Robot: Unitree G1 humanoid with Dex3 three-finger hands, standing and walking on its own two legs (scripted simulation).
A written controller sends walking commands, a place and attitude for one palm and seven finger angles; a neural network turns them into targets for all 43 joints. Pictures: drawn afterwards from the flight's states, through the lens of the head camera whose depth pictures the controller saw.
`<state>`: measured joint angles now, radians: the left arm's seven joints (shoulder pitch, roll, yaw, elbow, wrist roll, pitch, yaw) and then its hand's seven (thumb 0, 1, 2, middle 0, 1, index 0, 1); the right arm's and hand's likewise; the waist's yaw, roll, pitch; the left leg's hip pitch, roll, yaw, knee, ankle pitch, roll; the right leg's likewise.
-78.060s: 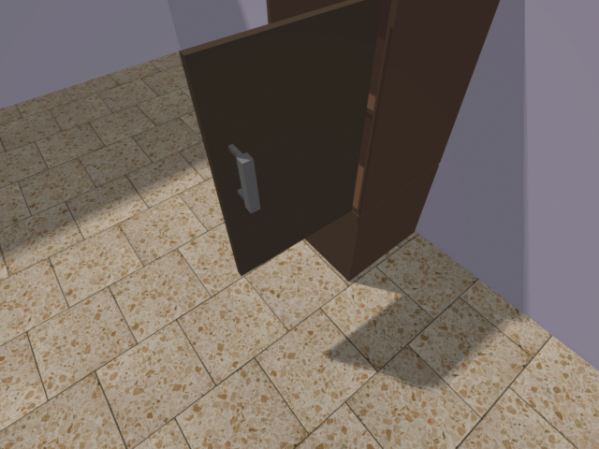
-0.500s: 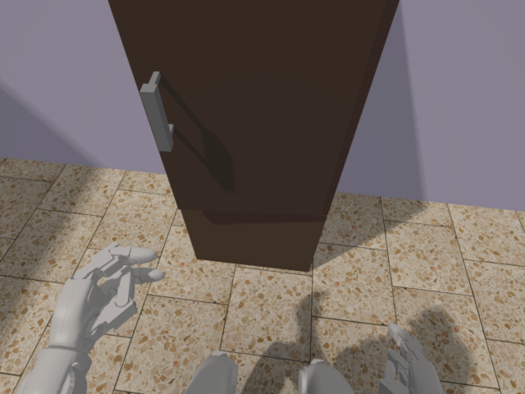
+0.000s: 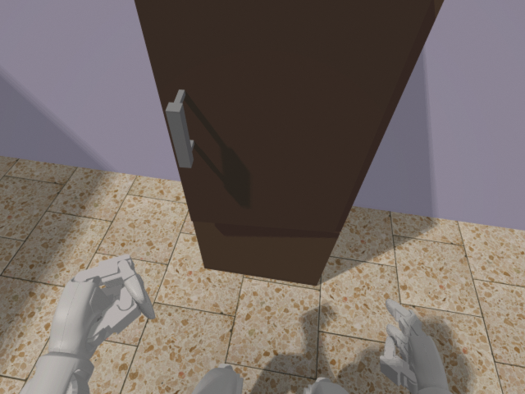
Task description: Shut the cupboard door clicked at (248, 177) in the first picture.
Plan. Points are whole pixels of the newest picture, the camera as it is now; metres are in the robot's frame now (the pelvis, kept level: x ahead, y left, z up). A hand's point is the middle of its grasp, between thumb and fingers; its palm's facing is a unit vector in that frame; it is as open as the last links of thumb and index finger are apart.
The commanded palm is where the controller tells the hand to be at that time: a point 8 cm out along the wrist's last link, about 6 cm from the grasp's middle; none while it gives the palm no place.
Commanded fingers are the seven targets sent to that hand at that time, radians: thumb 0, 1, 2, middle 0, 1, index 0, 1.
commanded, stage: raise the hand and make a fist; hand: left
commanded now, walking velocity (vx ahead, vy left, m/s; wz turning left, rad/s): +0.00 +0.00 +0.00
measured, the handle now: (183, 129) +0.53 +0.19 +0.08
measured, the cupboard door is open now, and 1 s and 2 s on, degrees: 5 5 5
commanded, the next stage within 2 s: bring the fist close to the handle in 0.70 s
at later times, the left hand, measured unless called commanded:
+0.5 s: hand (158, 287) +0.24 +0.16 +0.08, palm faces +0.00 -1.00 -0.05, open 3.1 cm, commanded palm +0.21 +0.21 +0.09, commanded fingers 0.00 0.90 0.90 -1.30 -1.50 -1.30 -1.50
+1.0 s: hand (166, 268) +0.26 +0.16 +0.08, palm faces +0.00 -1.00 -0.04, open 3.1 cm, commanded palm +0.25 +0.21 +0.09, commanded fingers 0.00 0.90 0.90 -1.30 -1.50 -1.30 -1.50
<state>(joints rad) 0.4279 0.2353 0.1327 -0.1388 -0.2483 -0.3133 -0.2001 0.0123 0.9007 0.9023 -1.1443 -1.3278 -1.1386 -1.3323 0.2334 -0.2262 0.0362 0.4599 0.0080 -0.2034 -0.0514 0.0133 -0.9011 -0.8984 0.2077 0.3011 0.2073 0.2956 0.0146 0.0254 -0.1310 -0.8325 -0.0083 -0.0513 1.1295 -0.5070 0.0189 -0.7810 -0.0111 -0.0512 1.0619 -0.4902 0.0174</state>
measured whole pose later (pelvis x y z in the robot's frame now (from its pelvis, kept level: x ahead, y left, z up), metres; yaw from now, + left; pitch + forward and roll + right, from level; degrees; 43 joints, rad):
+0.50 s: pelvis +0.01 -0.03 +0.01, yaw +0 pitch +11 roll -1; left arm 0.37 0.24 0.17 -0.06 -0.29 -0.29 -0.24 0.01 0.90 0.90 -1.30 -1.50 -1.29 -1.50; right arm 0.30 -0.26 0.02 0.50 0.02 -0.18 -0.06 0.01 -0.90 -0.90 0.21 0.30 0.21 0.30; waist 0.00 0.04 -0.12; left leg -0.74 0.01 -0.05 1.03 -0.48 -0.02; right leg -0.72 0.00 -0.05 1.01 -0.48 -0.02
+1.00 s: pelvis +0.00 -0.03 +0.01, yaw +0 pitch +11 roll -1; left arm 0.19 0.23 0.16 0.06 -0.27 -0.31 -0.24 0.01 0.90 0.90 -1.30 -1.50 -1.30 -1.50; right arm 0.25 -0.25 0.03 0.52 0.02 -0.19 -0.07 0.01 -0.90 -0.90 0.21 0.30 0.21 0.30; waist 0.01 0.04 -0.11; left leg -0.77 0.00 -0.06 1.06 -0.48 -0.02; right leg -0.74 0.00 -0.06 1.04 -0.49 -0.02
